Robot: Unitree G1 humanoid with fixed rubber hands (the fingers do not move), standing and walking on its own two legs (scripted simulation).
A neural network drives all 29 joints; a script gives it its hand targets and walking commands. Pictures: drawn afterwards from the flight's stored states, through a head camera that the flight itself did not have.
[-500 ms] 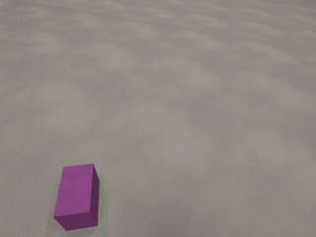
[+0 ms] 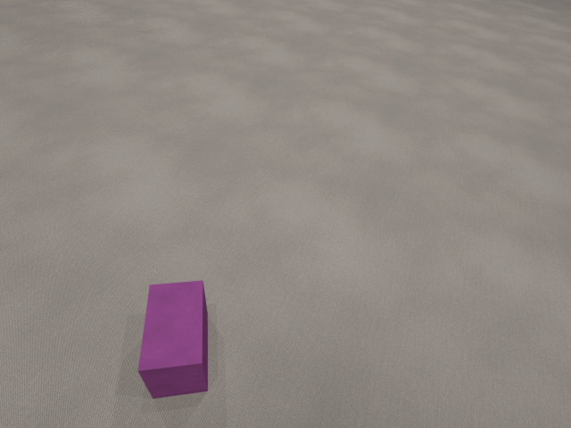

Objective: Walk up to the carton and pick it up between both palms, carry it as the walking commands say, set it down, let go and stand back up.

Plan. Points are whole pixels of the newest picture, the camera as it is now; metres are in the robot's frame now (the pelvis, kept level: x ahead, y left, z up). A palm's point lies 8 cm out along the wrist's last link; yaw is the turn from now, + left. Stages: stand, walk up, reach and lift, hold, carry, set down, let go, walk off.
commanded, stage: walk up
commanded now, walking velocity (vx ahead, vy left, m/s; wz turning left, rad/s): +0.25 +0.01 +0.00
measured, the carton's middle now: (178, 337) +0.59 +0.25 -0.65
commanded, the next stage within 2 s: none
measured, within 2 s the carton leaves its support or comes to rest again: neither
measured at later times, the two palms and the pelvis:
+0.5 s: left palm out of the picture +0.16 +0.23 -0.12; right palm out of the picture +0.02 -0.26 -0.09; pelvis +0.08 +0.00 +0.02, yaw -1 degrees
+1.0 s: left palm out of the picture +0.16 +0.25 -0.12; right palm out of the picture +0.06 -0.24 -0.11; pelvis +0.08 +0.01 +0.01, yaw +0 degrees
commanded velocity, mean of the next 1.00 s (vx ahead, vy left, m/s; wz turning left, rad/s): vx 0.07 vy -0.05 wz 0.05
